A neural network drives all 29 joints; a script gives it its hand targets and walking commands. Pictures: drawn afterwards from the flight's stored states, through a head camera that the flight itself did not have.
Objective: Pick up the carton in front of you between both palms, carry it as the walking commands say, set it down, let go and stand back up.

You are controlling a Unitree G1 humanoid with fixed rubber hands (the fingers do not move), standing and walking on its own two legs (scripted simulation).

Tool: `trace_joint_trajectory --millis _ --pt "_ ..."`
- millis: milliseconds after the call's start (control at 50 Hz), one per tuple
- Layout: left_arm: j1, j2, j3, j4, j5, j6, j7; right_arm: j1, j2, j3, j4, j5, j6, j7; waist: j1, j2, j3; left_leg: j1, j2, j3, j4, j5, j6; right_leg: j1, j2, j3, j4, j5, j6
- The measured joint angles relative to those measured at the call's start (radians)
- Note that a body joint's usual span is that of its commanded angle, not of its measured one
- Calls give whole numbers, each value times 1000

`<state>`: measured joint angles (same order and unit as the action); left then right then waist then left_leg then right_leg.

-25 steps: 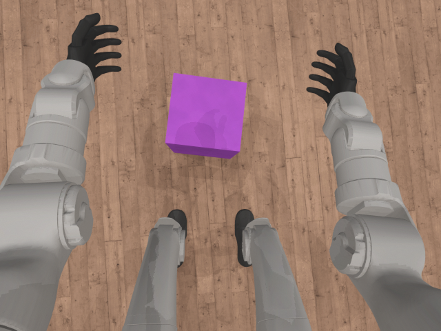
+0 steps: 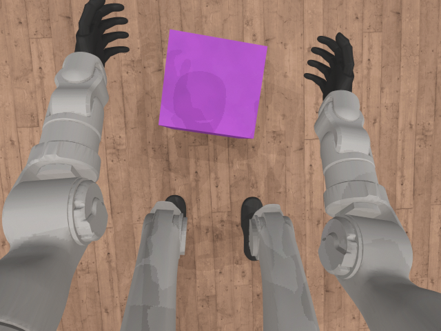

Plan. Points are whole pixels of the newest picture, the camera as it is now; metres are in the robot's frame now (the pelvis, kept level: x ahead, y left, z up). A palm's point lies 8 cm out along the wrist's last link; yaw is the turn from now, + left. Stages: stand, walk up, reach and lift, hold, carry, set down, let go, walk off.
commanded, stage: reach and lift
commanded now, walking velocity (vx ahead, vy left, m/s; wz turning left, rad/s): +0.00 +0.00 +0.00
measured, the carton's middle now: (211, 94) +0.51 +0.03 -0.44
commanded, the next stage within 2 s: none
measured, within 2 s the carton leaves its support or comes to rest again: leaves its support in 1.40 s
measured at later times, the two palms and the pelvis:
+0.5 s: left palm (132, 82) +0.51 +0.21 -0.37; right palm (289, 104) +0.49 -0.16 -0.37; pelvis -0.04 +0.00 -0.18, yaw -1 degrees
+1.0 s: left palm (140, 80) +0.51 +0.20 -0.38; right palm (281, 99) +0.50 -0.14 -0.38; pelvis -0.05 +0.00 -0.19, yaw -1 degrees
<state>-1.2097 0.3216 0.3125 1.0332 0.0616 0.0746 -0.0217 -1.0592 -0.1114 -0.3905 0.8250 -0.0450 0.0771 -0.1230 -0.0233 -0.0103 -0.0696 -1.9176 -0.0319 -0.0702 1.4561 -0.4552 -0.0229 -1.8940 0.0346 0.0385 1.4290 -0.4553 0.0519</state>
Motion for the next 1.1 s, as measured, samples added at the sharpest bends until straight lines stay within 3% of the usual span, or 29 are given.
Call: trace_joint_trajectory --millis 180,260,480,640,780,1040,1100 --pt "-127 110 -132 10 -150 16 26 -149 -78 113 15 125 30 -49 -4 -16 147 -223 -7 -4 359 -73 -16 -227 21 -4 362 -67 -5" --pt "-199 148 -187 29 -195 31 38 -219 -104 151 39 181 47 -61 -6 -21 234 -281 -10 -10 475 -85 -18 -280 25 -9 474 -85 12" --pt "-333 165 -264 176 -236 -4 66 -360 -132 182 233 215 -2 -52 0 -30 404 -358 -7 -7 657 -100 -12 -350 28 -14 648 -101 26" --pt "-359 173 -303 186 -288 -24 76 -400 -170 238 257 264 -27 -52 3 -19 486 -345 13 19 729 -129 7 -343 25 -1 724 -125 33" --pt "-385 161 -300 219 -285 -25 71 -415 -171 252 285 271 -29 -50 9 -23 472 -348 13 16 746 -136 3 -347 20 -8 743 -133 25" --pt "-395 112 -333 220 -285 -31 68 -447 -121 241 309 242 -41 -52 14 -19 472 -346 11 11 711 -112 3 -340 11 -15 708 -114 20" --pt "-414 92 -314 223 -254 -23 83 -464 -104 212 303 216 -36 -75 17 -16 491 -338 11 10 710 -109 4 -330 14 -15 705 -111 22"
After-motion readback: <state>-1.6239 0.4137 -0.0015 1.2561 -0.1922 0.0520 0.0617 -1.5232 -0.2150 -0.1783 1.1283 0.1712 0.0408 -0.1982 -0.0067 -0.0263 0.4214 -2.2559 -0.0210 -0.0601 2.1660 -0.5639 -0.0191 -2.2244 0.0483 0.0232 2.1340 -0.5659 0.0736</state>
